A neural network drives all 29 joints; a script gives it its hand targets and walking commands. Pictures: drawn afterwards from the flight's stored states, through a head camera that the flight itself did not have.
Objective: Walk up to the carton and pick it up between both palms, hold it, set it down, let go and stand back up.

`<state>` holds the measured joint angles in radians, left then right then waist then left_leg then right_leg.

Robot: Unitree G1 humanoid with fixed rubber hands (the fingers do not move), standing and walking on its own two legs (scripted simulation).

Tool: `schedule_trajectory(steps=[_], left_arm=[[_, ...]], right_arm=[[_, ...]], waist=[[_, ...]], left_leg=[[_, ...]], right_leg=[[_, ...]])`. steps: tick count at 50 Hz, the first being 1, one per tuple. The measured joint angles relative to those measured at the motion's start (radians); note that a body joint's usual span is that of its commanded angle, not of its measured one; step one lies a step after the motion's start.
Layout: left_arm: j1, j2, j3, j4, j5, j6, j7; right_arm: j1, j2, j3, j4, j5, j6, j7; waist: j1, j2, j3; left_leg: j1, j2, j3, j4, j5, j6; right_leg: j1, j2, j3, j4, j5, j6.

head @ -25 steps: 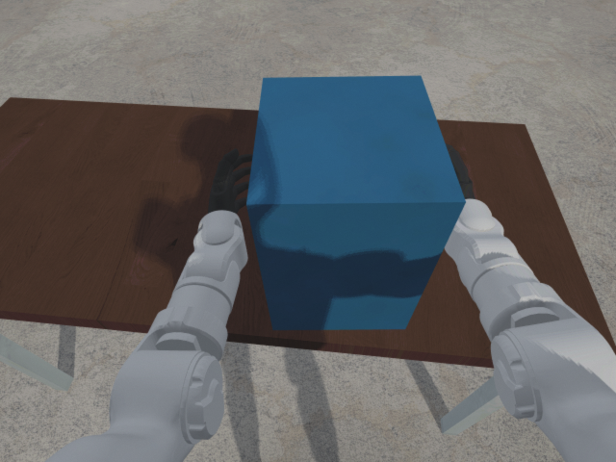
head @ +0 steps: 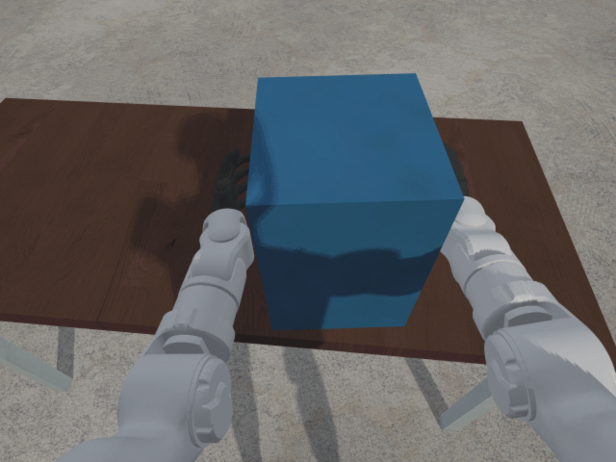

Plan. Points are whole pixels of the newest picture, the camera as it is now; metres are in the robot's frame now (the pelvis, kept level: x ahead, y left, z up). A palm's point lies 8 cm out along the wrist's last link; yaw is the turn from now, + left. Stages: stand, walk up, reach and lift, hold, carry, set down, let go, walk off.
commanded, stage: reach and lift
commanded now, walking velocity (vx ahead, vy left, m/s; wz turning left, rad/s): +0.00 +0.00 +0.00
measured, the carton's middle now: (337, 213) +0.44 +0.03 +0.06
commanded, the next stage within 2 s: none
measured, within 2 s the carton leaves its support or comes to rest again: leaves its support in 1.08 s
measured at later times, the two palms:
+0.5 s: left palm (227, 207) +0.41 +0.18 +0.09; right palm (450, 199) +0.45 -0.12 +0.10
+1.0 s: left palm (226, 214) +0.40 +0.17 +0.09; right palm (456, 209) +0.43 -0.12 +0.10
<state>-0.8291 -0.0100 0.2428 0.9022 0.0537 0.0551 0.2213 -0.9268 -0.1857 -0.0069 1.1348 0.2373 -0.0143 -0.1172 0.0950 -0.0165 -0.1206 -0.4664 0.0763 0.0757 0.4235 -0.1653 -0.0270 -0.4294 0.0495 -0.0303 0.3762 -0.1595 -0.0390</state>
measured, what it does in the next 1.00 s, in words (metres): stands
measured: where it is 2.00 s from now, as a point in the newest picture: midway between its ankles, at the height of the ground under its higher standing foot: outside the picture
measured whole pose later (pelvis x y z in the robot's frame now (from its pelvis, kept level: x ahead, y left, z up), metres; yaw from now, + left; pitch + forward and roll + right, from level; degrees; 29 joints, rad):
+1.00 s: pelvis +0.02 +0.00 +0.01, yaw +1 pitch +4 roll +0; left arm -0.66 -0.16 0.48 0.62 0.38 0.09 0.05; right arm -0.76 0.02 -0.44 0.98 -0.27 -0.15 -0.01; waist 0.04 -0.06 -0.02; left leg -0.22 0.05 0.07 0.30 -0.15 -0.02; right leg -0.20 0.03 -0.04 0.30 -0.17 -0.03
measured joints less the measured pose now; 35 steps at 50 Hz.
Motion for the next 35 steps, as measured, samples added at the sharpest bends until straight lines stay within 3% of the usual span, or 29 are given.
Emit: schedule_trajectory(steps=[26, 31, 35], left_arm=[[-0.011, -0.018, 0.078, 0.009, 0.071, -0.045, -0.025], [0.006, -0.046, 0.133, -0.032, 0.146, -0.043, -0.049], [0.051, -0.095, 0.223, -0.12, 0.26, -0.037, -0.099]], right_arm=[[0.0, 0.035, -0.115, -0.013, -0.116, -0.003, 0.019], [0.016, 0.061, -0.2, -0.038, -0.21, -0.015, 0.043], [0.049, 0.118, -0.328, -0.086, -0.38, -0.042, 0.081]], waist=[[-0.013, -0.005, 0.008], [-0.023, -0.007, 0.024], [-0.039, -0.008, 0.052]], left_leg=[[0.009, -0.009, -0.003, -0.022, 0.014, 0.003], [0.038, -0.012, -0.006, -0.043, 0.021, 0.003], [0.107, -0.02, -0.003, -0.091, 0.036, 0.004]], right_leg=[[0.003, -0.007, -0.003, -0.005, 0.003, 0.003], [0.035, -0.01, -0.005, -0.028, 0.01, 0.004], [0.098, -0.014, -0.004, -0.065, 0.019, 0.006]])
